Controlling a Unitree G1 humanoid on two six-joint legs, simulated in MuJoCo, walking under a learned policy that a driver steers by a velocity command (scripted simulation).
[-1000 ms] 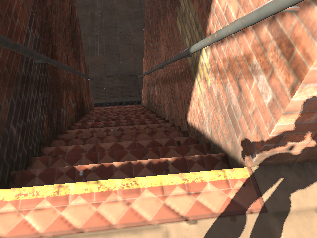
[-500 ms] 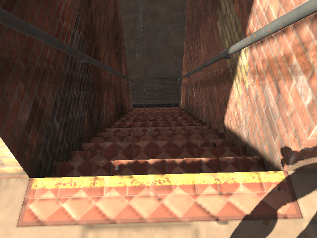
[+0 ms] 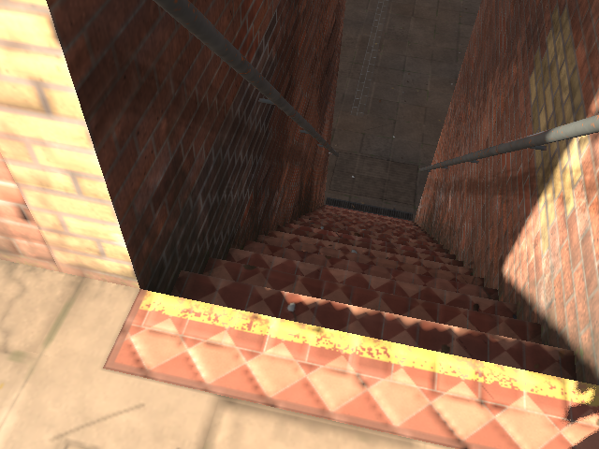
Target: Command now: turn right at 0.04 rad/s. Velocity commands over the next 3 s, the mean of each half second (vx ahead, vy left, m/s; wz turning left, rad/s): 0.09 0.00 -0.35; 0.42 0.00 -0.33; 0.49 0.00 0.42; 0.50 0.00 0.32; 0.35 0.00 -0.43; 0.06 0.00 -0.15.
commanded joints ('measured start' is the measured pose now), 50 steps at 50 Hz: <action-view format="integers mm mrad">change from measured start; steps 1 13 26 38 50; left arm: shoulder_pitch -19 22 -10 -288 70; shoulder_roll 56 172 126 29 53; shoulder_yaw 3 45 69 11 23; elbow -42 -42 -90 -219 -30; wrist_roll -9 -2 27 26 4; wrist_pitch -14 -44 -59 -58 -122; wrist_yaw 0 3 -51 -93 -2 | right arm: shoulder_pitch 18 -65 24 242 195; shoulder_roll -114 -102 -161 -136 -93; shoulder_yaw -12 -18 -24 -15 -13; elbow -23 -39 -29 89 94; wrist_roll -12 14 -1 -5 -2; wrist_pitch -14 -3 -76 -111 -74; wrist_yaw -10 -17 -32 -13 11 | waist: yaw -26 7 5 -93 12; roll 138 -85 122 131 -15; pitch -52 -64 61 75 -20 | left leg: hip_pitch -23 -266 139 242 -364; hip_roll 280 66 389 363 223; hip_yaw -175 51 -248 144 33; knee -99 497 -295 -200 804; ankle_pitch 158 -302 -414 386 -128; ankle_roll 102 -105 40 33 -43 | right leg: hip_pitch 130 277 -349 -327 295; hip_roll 19 -179 40 12 -259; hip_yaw -16 364 110 -98 172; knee -127 -457 238 -17 -607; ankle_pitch -6 523 50 207 207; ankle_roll -24 -260 -44 -59 -220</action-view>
